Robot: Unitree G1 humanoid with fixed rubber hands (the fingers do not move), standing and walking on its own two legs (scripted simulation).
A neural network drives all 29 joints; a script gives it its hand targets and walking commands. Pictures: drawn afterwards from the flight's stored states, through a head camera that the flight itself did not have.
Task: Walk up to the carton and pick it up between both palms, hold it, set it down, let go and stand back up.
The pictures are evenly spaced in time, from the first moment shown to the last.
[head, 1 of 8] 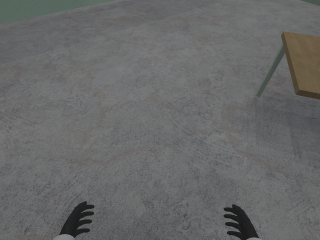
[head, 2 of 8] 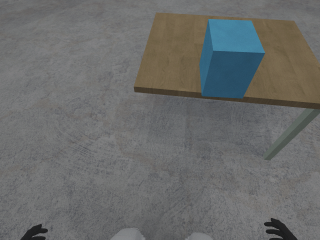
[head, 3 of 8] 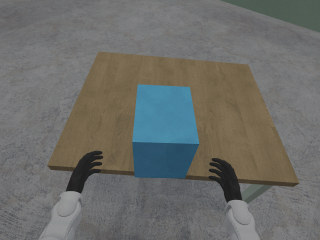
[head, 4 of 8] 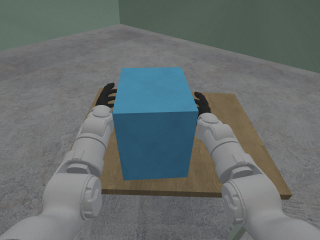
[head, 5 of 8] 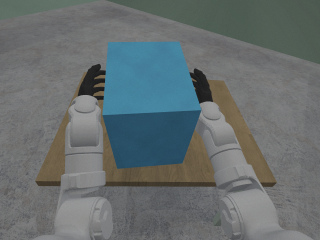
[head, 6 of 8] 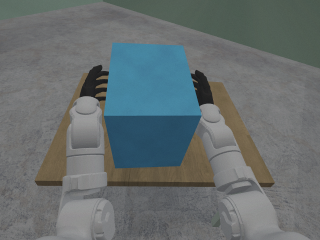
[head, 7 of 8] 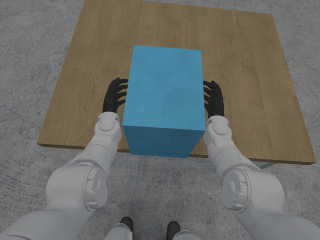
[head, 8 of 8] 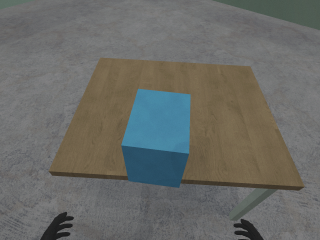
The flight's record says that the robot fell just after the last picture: no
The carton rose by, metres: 0.25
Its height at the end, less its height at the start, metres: +0.00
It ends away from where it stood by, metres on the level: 0.01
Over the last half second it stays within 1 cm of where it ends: yes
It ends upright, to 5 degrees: yes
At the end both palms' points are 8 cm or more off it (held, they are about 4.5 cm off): yes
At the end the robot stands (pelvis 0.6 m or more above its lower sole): yes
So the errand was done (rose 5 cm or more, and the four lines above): yes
